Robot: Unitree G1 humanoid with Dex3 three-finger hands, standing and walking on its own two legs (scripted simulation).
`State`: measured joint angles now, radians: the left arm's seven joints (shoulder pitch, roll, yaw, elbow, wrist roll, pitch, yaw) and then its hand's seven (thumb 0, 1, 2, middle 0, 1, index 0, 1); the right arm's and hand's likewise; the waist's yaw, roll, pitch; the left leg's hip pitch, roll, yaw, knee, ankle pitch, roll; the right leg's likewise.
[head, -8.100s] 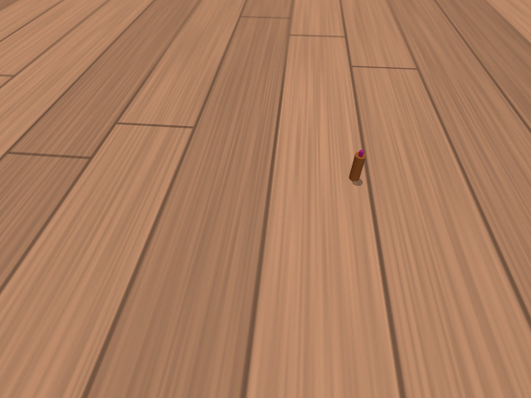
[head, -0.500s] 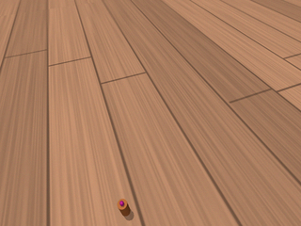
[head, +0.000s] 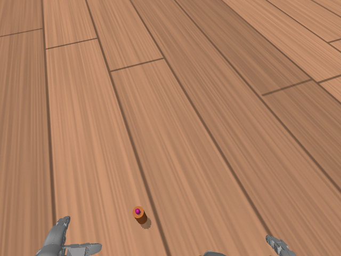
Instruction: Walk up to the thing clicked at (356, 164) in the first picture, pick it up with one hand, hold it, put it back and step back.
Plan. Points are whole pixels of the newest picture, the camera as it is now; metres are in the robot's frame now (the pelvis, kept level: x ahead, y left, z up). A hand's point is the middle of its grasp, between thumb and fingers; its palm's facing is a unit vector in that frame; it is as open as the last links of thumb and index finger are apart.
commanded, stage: go down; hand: left
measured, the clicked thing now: (139, 214) +0.34 +0.18 -0.66
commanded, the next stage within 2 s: none
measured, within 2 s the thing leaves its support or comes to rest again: neither
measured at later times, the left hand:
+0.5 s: hand (77, 252) +0.15 +0.27 -0.17, palm faces +0.03 -0.95 -0.32, open 16.9 cm
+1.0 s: hand (80, 229) +0.21 +0.31 -0.25, palm faces +0.04 -0.97 -0.22, open 17.4 cm
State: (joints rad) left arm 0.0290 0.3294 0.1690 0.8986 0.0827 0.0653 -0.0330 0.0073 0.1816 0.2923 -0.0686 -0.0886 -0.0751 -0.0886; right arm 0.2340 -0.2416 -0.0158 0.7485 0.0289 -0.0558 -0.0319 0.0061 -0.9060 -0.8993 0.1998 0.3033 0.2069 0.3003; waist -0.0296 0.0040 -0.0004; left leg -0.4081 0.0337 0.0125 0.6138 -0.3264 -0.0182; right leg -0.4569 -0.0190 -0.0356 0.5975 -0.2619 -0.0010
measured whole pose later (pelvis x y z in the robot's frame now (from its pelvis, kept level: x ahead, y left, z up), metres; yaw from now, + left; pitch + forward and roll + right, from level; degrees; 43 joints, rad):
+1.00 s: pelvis -0.04 +0.01 -0.17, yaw +1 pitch +27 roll -3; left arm 0.00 0.47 0.38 0.60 -0.07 -0.15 -0.32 0.00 -0.55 0.06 -0.08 -0.07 -0.08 -0.08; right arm 0.16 -0.30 -0.01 0.58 0.01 -0.21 -0.05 0.01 -0.87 -0.89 0.20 0.30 0.21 0.30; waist -0.05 -0.01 -0.17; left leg -1.37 0.02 -0.05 1.57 -0.68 -0.01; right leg -1.39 -0.05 -0.06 1.51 -0.59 0.01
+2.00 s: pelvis -0.09 +0.01 -0.33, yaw -1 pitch +33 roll -5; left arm -0.44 0.73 0.65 0.96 -0.18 -0.38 -0.70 -0.01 -0.59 0.07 -0.04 -0.08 -0.05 -0.08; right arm 0.10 -0.35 0.08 0.68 -0.01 -0.21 -0.03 0.01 -0.88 -0.90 0.20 0.30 0.21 0.30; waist -0.08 0.00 -0.14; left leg -1.97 0.00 -0.08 2.12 -0.72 0.00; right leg -1.98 -0.07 -0.06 2.01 -0.61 0.01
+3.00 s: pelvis -0.10 +0.02 -0.38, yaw -2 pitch +32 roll -6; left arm -0.56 0.79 0.70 1.10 -0.26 -0.49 -0.77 -0.01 -0.60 0.04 -0.05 -0.10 -0.06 -0.10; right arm 0.11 -0.37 0.11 0.69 -0.02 -0.21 -0.01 0.01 -0.89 -0.89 0.20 0.30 0.21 0.30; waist -0.11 -0.02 -0.10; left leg -2.10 -0.01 -0.09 2.26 -0.72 0.00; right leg -2.10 -0.07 -0.06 2.14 -0.59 0.02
